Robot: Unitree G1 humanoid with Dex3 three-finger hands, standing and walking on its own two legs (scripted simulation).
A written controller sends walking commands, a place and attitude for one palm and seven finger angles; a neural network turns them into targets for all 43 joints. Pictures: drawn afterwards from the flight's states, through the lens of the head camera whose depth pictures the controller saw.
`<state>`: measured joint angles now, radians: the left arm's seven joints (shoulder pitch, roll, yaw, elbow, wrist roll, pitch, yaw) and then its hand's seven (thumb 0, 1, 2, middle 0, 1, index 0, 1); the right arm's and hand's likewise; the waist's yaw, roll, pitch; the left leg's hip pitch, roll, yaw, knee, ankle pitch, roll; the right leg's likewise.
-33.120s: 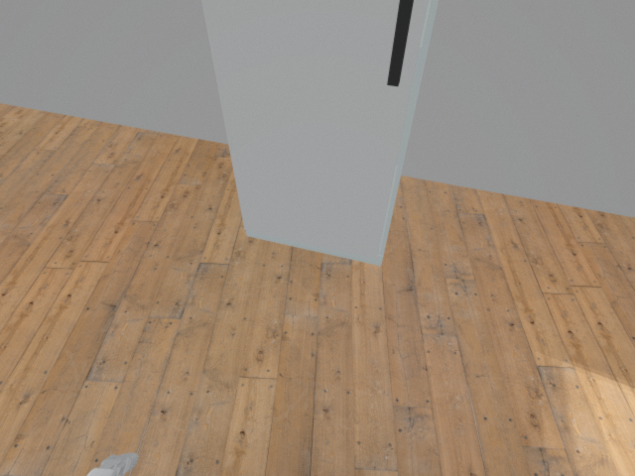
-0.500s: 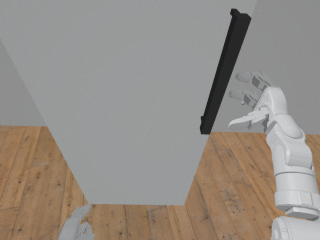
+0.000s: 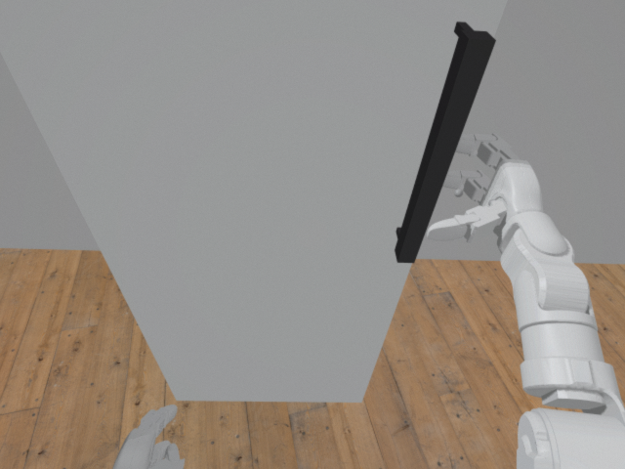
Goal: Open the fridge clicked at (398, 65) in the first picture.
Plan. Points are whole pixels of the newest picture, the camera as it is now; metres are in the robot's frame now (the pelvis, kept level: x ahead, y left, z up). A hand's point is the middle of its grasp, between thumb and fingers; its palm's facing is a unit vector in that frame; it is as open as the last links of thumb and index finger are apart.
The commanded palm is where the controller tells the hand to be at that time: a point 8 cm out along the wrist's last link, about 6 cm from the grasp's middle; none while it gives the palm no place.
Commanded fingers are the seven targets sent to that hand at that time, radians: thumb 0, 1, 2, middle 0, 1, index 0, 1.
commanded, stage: feel for the door with the fingertips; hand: right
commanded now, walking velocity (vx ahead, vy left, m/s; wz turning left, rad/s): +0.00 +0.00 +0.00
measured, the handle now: (428, 162) +0.46 -0.12 +0.20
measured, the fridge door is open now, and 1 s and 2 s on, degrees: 0 0 0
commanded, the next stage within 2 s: slide the fingers in behind the handle in 0.32 s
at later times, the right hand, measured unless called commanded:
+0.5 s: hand (456, 187) +0.42 -0.15 +0.19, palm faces -0.02 +1.00 -0.01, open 13.6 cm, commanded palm +0.40 -0.21 +0.19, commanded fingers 0.00 0.50 -0.30 0.30 1.20 0.30 1.20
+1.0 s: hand (452, 193) +0.41 -0.14 +0.19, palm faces -0.05 +1.00 +0.00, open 13.9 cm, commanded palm +0.39 -0.19 +0.19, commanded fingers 0.00 0.50 -0.30 0.30 1.20 0.30 1.20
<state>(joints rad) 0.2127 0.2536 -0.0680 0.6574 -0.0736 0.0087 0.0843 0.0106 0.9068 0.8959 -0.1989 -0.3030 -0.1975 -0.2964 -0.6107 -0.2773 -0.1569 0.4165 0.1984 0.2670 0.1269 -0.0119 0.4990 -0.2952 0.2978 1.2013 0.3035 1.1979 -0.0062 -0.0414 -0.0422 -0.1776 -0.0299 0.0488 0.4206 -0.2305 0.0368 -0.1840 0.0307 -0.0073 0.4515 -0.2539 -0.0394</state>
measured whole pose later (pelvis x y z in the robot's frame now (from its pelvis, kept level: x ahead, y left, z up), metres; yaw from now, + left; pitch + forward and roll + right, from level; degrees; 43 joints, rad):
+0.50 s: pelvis -0.01 +0.02 +0.00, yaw +0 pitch +1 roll +0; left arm 0.26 0.28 -0.05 0.68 -0.08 -0.02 0.09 0.01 0.91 0.90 -0.20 -0.30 -0.20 -0.30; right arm -0.71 -0.35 -0.23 0.65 0.20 0.16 0.19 -0.01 0.50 -0.30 0.36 1.23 0.36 1.24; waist 0.02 -0.04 -0.04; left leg -0.23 -0.05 0.05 0.44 -0.22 0.06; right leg -0.24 0.01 -0.01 0.47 -0.25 -0.02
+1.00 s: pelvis +0.00 +0.00 +0.00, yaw +1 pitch +1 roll +1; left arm 0.25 0.26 -0.06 0.65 -0.08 -0.03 0.07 0.01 0.91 0.90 -0.20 -0.30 -0.20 -0.30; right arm -0.62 -0.29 -0.19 0.51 0.20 0.17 0.15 -0.01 0.50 -0.30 0.31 1.21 0.31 1.20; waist 0.01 -0.04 -0.05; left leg -0.22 -0.04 0.03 0.44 -0.23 0.04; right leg -0.22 0.02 -0.02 0.47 -0.26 -0.04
